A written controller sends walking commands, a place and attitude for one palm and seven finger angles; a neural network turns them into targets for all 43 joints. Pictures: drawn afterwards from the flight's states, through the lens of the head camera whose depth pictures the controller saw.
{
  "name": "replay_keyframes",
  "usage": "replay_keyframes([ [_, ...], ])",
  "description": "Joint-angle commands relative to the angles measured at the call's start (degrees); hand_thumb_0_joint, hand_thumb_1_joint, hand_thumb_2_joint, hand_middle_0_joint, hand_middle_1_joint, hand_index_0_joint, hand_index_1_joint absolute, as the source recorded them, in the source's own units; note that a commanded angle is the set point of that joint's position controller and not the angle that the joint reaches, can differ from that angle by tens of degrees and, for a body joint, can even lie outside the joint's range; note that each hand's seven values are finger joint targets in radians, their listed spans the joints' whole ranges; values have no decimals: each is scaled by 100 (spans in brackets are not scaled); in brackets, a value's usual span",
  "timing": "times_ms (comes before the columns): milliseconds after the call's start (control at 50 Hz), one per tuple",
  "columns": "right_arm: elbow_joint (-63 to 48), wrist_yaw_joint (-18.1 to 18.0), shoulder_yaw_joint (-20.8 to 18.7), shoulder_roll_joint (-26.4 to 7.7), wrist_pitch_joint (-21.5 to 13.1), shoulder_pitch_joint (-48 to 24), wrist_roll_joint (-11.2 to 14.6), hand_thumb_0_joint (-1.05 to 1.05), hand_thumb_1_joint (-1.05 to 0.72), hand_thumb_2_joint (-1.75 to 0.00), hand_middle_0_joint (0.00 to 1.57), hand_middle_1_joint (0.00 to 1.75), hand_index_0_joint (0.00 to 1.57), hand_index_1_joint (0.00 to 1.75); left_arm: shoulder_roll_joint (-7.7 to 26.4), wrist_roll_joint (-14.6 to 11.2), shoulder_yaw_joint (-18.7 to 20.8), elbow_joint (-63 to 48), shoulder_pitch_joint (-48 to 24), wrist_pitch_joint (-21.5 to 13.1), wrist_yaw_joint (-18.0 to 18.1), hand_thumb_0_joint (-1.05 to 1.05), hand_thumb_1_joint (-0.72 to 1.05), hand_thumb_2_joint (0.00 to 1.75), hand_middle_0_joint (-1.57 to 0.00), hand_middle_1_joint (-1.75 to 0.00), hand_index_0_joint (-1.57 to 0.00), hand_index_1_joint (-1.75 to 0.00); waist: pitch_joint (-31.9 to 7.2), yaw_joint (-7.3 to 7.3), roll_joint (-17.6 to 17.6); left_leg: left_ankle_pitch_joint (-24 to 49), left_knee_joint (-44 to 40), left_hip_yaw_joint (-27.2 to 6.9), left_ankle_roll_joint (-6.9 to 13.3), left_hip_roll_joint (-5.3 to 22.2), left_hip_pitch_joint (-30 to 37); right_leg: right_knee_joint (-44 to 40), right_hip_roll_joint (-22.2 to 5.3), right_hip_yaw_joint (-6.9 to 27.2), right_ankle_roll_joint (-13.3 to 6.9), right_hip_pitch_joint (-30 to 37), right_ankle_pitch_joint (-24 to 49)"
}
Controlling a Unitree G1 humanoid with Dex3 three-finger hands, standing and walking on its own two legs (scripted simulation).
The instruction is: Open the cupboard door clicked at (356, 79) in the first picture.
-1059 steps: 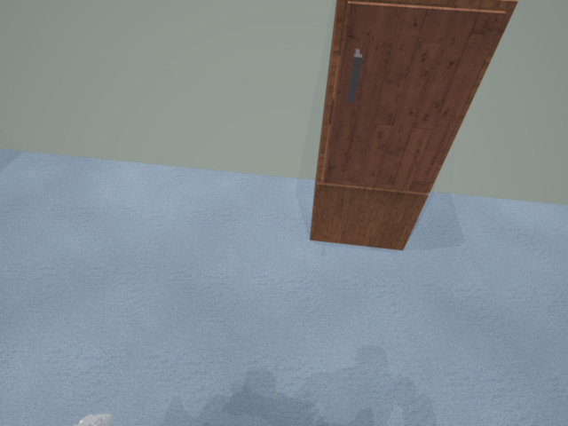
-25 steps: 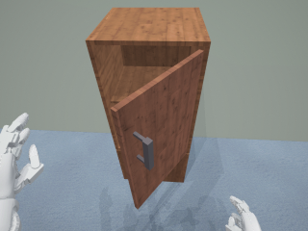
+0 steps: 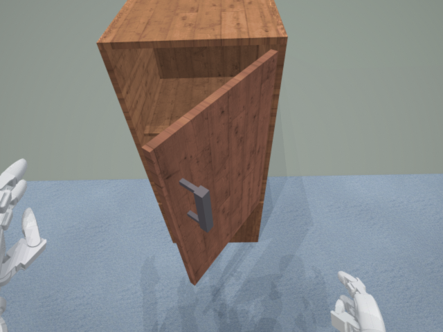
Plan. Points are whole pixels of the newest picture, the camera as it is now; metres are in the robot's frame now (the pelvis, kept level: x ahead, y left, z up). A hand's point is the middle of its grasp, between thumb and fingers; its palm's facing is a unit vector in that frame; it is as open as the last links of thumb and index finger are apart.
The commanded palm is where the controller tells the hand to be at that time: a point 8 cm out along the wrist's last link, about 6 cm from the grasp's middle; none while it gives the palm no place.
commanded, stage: step back with the hand held close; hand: left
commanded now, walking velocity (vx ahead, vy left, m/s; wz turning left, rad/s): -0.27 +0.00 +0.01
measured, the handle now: (196, 205) +0.34 +0.08 +0.03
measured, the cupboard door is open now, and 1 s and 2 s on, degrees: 53 53 53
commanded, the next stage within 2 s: stop stepping back and stand still in 1.28 s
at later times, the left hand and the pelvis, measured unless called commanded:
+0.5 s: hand out of the picture +0.13 +0.27 +0.15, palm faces +0.45 -0.76 -0.47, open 7.4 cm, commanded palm +0.07 +0.31 +0.17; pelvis -0.07 +0.01 -0.02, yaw +0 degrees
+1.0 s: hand out of the picture +0.07 +0.24 +0.15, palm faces +0.30 -0.82 -0.49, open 7.4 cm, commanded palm +0.00 +0.30 +0.17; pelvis -0.14 +0.00 -0.01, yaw +0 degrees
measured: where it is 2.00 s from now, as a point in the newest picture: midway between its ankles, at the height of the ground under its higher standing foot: outside the picture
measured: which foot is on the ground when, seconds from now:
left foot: down 0.00-1.00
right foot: down 0.00-0.64, up 0.66-0.80, down 0.82-1.00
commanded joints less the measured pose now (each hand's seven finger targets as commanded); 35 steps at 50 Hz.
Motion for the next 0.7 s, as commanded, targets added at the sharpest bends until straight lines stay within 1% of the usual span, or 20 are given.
replay_keyframes([
  [0, -1036, -70, -299, -602, -136, -563, 61, 0, -90, -90, 20, 30, 20, 30, 1277, -32, 941, -1356, -18, -300, 186, 0, 90, 90, -20, -30, -20, -30, -1145, -5, -259, 2216, -39, -211, 84, 226, 224, 104, -478, 310, 65, 415, 2281],
  [40, -1081, -80, -315, -587, -107, -521, 66, 0, -90, -90, 20, 30, 20, 30, 1271, -34, 960, -1404, 82, -293, 211, 0, 90, 90, -20, -30, -20, -30, -1118, -10, -323, 2145, -49, -213, 78, 252, 128, 177, -452, 312, 78, 348, 2171],
  [80, -1117, -81, -324, -599, -99, -504, 77, 0, -90, -90, 20, 30, 20, 30, 1283, -25, 963, -1529, 123, -307, 241, 0, 90, 90, -20, -30, -20, -30, -1068, -4, -213, 1854, -112, -255, 99, 288, -79, 240, -420, 319, 92, 315, 1861],
  [100, -1133, -91, -320, -633, -99, -520, 68, 0, -90, -90, 20, 30, 20, 30, 1324, -8, 987, -1630, 79, -320, 258, 0, 90, 90, -20, -30, -20, -30, -1023, 1, 70, 1783, -174, -302, 110, 281, -206, 278, -408, 305, 84, 334, 1705],
  [140, -1152, -92, -317, -621, -117, -479, 66, 0, -90, -90, 20, 30, 20, 30, 1290, 5, 986, -1633, 137, -350, 285, 0, 90, 90, -20, -30, -20, -30, -894, 1, 64, 1351, -303, -371, 149, 358, -514, 388, -325, 292, 111, 322, 1285],
  [200, -1182, -93, -314, -661, -156, -468, 52, 0, -90, -90, 20, 30, 20, 30, 1292, 42, 1044, -1643, 117, -397, 312, 0, 90, 90, -20, -30, -20, -30, -691, -3, 174, 333, -545, -548, 254, 445, -1243, 562, -283, 337, 115, 505, 768],
  [240, -1209, -83, -312, -683, -219, -421, 64, 0, -90, -90, 20, 30, 20, 30, 1219, 88, 1005, -1626, 27, -444, 320, 0, 90, 90, -20, -30, -20, -30, -488, -32, 141, -731, -682, -615, 344, 525, -1812, 725, -253, 412, 121, 580, 352],
  [280, -1221, -75, -312, -703, -293, -363, 59, 0, -90, -90, 20, 30, 20, 30, 1176, 137, 1004, -1625, -50, -501, 336, 0, 90, 90, -20, -30, -20, -30, -356, -50, 147, -1487, -781, -723, 435, 582, -2325, 890, -223, 468, 127, 710, 152],
  [360, -1187, -73, -315, -703, -432, -271, 37, 0, -90, -90, 20, 30, 20, 30, 1132, 217, 1016, -1704, -226, -599, 354, 0, 90, 90, -20, -30, -20, -30, -333, -72, 156, -2135, -721, -832, 520, 653, -2793, 1123, -199, 544, 125, 759, -169],
  [400, -1157, -70, -315, -714, -489, -227, 10, 0, -90, -90, 20, 30, 20, 30, 1179, 227, 1036, -1765, -340, -621, 372, 0, 90, 90, -20, -30, -20, -30, -333, -88, -28, -2151, -445, -791, 476, 520, -2749, 904, -319, 719, 66, 536, -434],
  [420, -1142, -61, -315, -668, -521, -193, 16, 0, -90, -90, 20, 30, 20, 30, 1159, 214, 1022, -1758, -325, -632, 379, 0, 90, 90, -20, -30, -20, -30, -332, -98, -285, -2066, -207, -673, 421, 416, -2463, 662, -407, 854, 29, 187, -690],
  [480, -987, -29, -303, -632, -567, -100, -4, 0, -90, -90, 20, 30, 20, 30, 1259, 158, 1012, -1928, -392, -690, 447, 0, 90, 90, -20, -30, -20, -30, -386, -146, -654, -1496, 842, -392, 185, -7, -1324, -244, -869, 1229, -242, -1133, -1500],
  [500, -929, -28, -302, -635, -560, -88, -8, 0, -90, -90, 20, 30, 20, 30, 1314, 130, 1028, -2029, -423, -699, 474, 0, 90, 90, -20, -30, -20, -30, -465, -168, -611, -1254, 1044, -358, 104, -79, -951, -337, -987, 1170, -316, -1442, -1529],
  [520, -902, -32, -269, -582, -559, -95, -10, 0, -90, -90, 20, 30, 20, 30, 1294, 108, 1005, -2054, -371, -709, 495, 0, 90, 90, -20, -30, -20, -30, -457, -183, -582, -1156, 1032, -384, 84, -61, -706, -307, -991, 1046, -312, -1676, -1527],
  [560, -871, -66, -261, -595, -549, -155, -20, 0, -90, -90, 20, 30, 20, 30, 1370, 90, 1139, -2042, -244, -750, 532, 0, 90, 90, -20, -30, -20, -30, -452, -169, -247, -1373, 451, -663, 167, 153, -993, 44, -710, 755, -147, -1470, -1460],
  [580, -904, -82, -263, -656, -564, -177, -24, 0, -90, -90, 20, 30, 20, 30, 1378, 89, 1185, -2091, -207, -776, 528, 0, 90, 90, -20, -30, -20, -30, -421, -163, 81, -1711, -89, -985, 267, 399, -1485, 476, -458, 600, -32, -1079, -1379],
  [600, -946, -113, -270, -714, -588, -315, -46, 0, -90, -90, 20, 30, 20, 30, 1357, 125, 1259, -2001, -153, -779, 510, 0, 90, 90, -20, -30, -20, -30, -370, -131, 760, -2265, -1039, -1541, 468, 886, -2454, 1399, -68, 360, 122, -194, -1047],
  [620, -972, -126, -286, -706, -623, -342, -61, 0, -90, -90, 20, 30, 20, 30, 1291, 188, 1343, -1942, -66, -803, 494, 0, 90, 90, -20, -30, -20, -30, -535, -49, 1162, -2831, -1693, -2083, 697, 1401, -3295, 2575, 279, 157, 214, 771, -626],
  [640, -970, -114, -336, -639, -638, -303, -75, 0, -90, -90, 20, 30, 20, 30, 1287, 197, 1350, -1790, -30, -799, 452, 0, 90, 90, -20, -30, -20, -30, -597, -27, 1006, -2658, -1787, -2204, 840, 1637, -3320, 3114, 334, 249, 200, 857, -718],
  [680, -931, -54, -367, -601, -718, -334, -88, 0, -90, -90, 20, 30, 20, 30, 1255, 188, 1310, -1743, -67, -814, 390, 0, 90, 90, -20, -30, -20, -30, -501, -16, 468, -1640, -1204, -1847, 914, 1537, -2768, 2853, 287, 405, 136, 417, -1075],
])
